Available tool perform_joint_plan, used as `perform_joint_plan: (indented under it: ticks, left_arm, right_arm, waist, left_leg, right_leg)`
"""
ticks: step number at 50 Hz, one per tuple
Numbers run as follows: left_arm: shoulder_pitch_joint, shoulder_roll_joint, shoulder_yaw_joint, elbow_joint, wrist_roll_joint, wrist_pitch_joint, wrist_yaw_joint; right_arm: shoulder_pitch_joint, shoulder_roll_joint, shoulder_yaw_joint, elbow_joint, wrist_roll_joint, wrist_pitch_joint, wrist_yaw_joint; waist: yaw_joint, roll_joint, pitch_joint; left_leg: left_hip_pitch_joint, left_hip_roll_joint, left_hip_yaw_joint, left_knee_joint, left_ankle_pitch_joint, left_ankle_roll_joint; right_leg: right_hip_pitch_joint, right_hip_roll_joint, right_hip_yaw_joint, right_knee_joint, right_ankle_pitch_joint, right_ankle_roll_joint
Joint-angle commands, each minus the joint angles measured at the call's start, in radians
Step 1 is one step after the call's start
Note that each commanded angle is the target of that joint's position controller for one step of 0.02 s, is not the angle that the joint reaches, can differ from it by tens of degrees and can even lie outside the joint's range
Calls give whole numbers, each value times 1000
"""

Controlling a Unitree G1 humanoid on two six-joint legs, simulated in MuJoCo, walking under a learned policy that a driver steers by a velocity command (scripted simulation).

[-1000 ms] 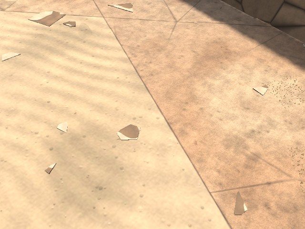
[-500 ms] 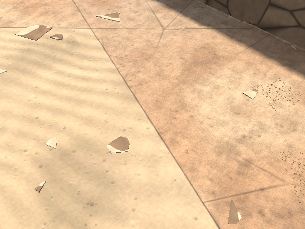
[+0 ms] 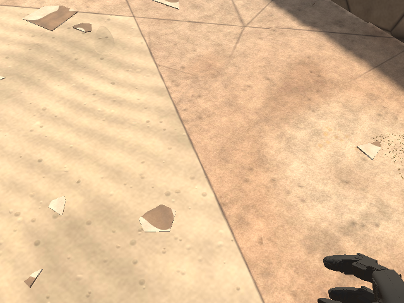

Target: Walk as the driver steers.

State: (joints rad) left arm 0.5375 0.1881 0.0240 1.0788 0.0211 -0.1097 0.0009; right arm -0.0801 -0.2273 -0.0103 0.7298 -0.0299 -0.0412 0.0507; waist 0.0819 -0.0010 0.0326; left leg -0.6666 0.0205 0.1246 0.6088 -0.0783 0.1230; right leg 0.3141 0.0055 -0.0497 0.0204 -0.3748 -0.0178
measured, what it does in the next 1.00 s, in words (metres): walks ahead, turning right: left foot, then right foot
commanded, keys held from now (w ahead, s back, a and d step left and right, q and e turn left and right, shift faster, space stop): w+shift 0.10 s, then w+e+shift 0.82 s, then e+shift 0.08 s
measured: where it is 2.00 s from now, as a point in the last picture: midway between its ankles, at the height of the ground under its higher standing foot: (303, 117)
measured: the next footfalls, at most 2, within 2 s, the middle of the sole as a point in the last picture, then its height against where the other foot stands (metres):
left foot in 0.04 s outside the picture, level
right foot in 0.50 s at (242, 238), level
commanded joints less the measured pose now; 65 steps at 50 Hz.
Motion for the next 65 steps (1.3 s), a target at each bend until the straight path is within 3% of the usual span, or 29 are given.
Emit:
perform_joint_plan:
  ticks: [1, 2, 3, 4, 5, 6, 8, 15, 21, 24, 25, 26, 27, 28, 30, 32, 34, 41, 44, 45, 46, 47, 48, 50, 52, 53, 54, 59, 65]
  left_arm:
    - [-41, 252, 52, -40, 18, 18, 22]
    - [-64, 220, 48, -62, 19, 22, 21]
    - [14, 36, 11, -111, -18, 12, -14]
    - [-35, 114, 29, -126, -28, -11, -18]
    - [-164, 151, 40, -170, -31, -14, -11]
    - [-199, 141, 33, -177, -28, -15, -12]
    - [-171, 89, 23, -174, -3, 15, -27]
    - [-433, 70, 4, -288, -13, 69, -61]
    - [-521, 106, -6, -332, -8, 54, -72]
    - [-133, 221, 41, -228, -8, 67, -60]
    - [87, 264, 71, -169, -11, 71, -43]
    - [60, 282, 100, -163, -46, 87, -23]
    - [-78, 388, 110, -194, 5, 95, -26]
    - [-88, 361, 114, -221, 5, 96, -19]
    - [-150, 218, 83, -203, 6, 84, -4]
    - [-194, 211, 72, -222, -6, 51, 7]
    - [-205, 232, 71, -238, -18, 24, 2]
    - [-80, 283, 102, -244, -28, 20, -17]
    - [-119, 322, 112, -264, -20, 22, -7]
    - [-164, 362, 120, -275, -15, 19, -10]
    - [-226, 333, 113, -296, -9, 9, -15]
    - [-215, 151, 67, -339, -26, 4, -8]
    - [-90, 137, 46, -400, -61, 14, -3]
    - [-223, 233, 61, -353, -10, 56, 11]
    - [-285, 205, 65, -376, 13, 87, -15]
    - [-258, 203, 75, -415, -86, 90, -5]
    - [-279, 202, 68, -432, -102, 101, -5]
    - [-346, 156, 44, -495, -43, 111, -45]
    - [-143, 324, 134, -455, -42, 122, -53]
  right_arm:
    - [367, -159, -60, 62, 5, -17, -34]
    - [572, -221, -85, 121, -10, -21, -49]
    - [607, -313, -109, 138, -43, -26, -54]
    - [568, -277, -108, 142, -15, -26, -37]
    - [452, -224, -98, 148, -16, -33, -34]
    - [403, -152, -84, 147, -13, -45, -31]
    - [366, -73, -57, 173, -14, -64, -36]
    - [459, -64, -40, 225, 9, -112, -30]
    - [553, -151, -32, 237, 19, -103, -92]
    - [453, -239, -62, 185, -3, -53, -125]
    - [370, -257, -73, 161, -11, -38, -119]
    - [277, -207, -73, 137, -10, -46, -90]
    - [385, -81, -37, 19, 9, -74, -74]
    - [337, -95, -20, -21, 9, -99, -68]
    - [277, -124, -21, -28, -8, -111, -54]
    - [284, -108, -9, -25, -53, -64, -49]
    - [232, -97, 1, -59, -57, -31, -40]
    - [-40, -98, 21, -188, 2, -37, -30]
    - [101, -182, -12, -159, 5, -46, -50]
    - [271, -228, -35, -121, 10, -51, -63]
    - [500, -284, -62, -71, 1, -54, -84]
    - [648, -350, -80, -49, -49, -59, -97]
    - [527, -402, -95, -64, -54, -53, -83]
    - [361, -168, -51, -94, -34, -44, -69]
    - [396, -121, -33, -43, -23, -44, -70]
    - [290, -133, -55, -55, 37, -64, -72]
    - [247, -116, -51, -52, 51, -72, -73]
    - [127, -231, -93, -55, 51, -60, -96]
    - [142, -277, -110, -65, 93, -26, -84]
  waist:
    - [-270, -154, -157]
    - [-344, -106, -262]
    - [-227, 196, -361]
    - [-226, 192, -390]
    - [-180, 118, -173]
    - [-155, -3, -99]
    - [-66, -3, -23]
    - [-76, 30, 141]
    - [-60, 76, 62]
    - [150, 138, -144]
    - [260, 117, -199]
    - [243, -100, -142]
    - [7, -263, -198]
    - [50, -97, -284]
    - [-58, 127, -17]
    - [-124, 141, 47]
    - [-133, 108, 72]
    - [19, -53, 24]
    - [-58, -60, -91]
    - [-165, -58, -188]
    - [-287, -47, -294]
    - [-283, 186, -399]
    - [-137, 451, -477]
    - [-139, 88, -196]
    - [-119, 56, -109]
    - [-76, 203, -65]
    - [-65, 197, -50]
    - [-42, 103, -33]
    - [86, 35, -160]
  left_leg:
    - [543, -119, 30, -34, -127, 63]
    - [846, 5, -115, -26, -274, 86]
    - [1113, 307, -648, -159, -730, 167]
    - [1086, 347, -1013, -385, -852, 172]
    - [939, 302, -820, -387, -713, 142]
    - [775, 291, -650, -391, -538, 124]
    - [539, 223, -441, -441, -411, 52]
    - [421, 92, 19, -569, 109, -80]
    - [741, 139, 153, -419, 1058, -149]
    - [734, 196, 128, 110, 1321, -144]
    - [595, 186, 107, 470, 1125, -124]
    - [319, -30, 81, 888, 87, -110]
    - [-129, -98, -69, 1173, -428, -164]
    - [-249, -59, -232, 1146, -381, -142]
    - [-173, 45, -231, 857, -265, -120]
    - [-49, 90, -220, 743, -271, -155]
    - [37, 117, -172, 568, -241, -189]
    - [196, 25, -116, -3, 176, -165]
    - [427, -38, -139, -102, 58, -138]
    - [611, -36, -138, -96, -19, -127]
    - [871, 46, -190, -41, -136, -110]
    - [1101, 340, -505, -103, -402, -76]
    - [1123, 519, -1027, -295, -300, 24]
    - [850, 404, -637, -233, 27, 24]
    - [708, 322, -371, -227, 382, 2]
    - [675, 262, -286, -244, 449, -10]
    - [631, 257, -231, -276, 433, -12]
    - [463, 208, 32, -333, 469, -16]
    - [480, 186, 88, 196, 629, -85]
  right_leg:
    - [-191, -240, -31, 610, 1351, -115]
    - [-427, -192, -25, 938, 1061, -112]
    - [-847, -12, 17, 1326, 150, -84]
    - [-985, 47, 172, 1452, -43, -117]
    - [-1080, -28, 154, 1463, 75, -131]
    - [-1040, -75, 144, 1406, 151, -132]
    - [-926, -120, 157, 1318, 178, -117]
    - [-1006, -108, 24, 1018, 450, -87]
    - [-851, 45, -182, 663, 533, -146]
    - [-455, 128, -155, 662, 362, -204]
    - [-249, 83, -48, 591, 290, -262]
    - [-123, 17, 85, 535, 235, -285]
    - [91, -183, 569, 529, 338, -486]
    - [128, -274, 830, 310, 5, -543]
    - [-257, -217, 714, 165, -75, -402]
    - [-496, -121, 571, 162, 74, -360]
    - [-668, -48, 472, 131, 131, -343]
    - [-518, -8, 426, 203, 600, -230]
    - [-407, -17, 442, 418, 860, -161]
    - [-435, -1, 428, 618, 898, -141]
    - [-582, 38, 397, 883, 779, -123]
    - [-824, 132, 294, 1239, 47, -111]
    - [-1020, 153, 197, 1422, -167, -85]
    - [-1067, 14, 135, 1394, 0, -66]
    - [-1039, -33, 118, 1325, -13, -40]
    - [-1029, -98, 152, 1311, -3, -21]
    - [-1033, -109, 136, 1246, 7, -10]
    - [-790, -78, 12, 757, 350, 19]
    - [-380, 68, -54, 543, 390, -142]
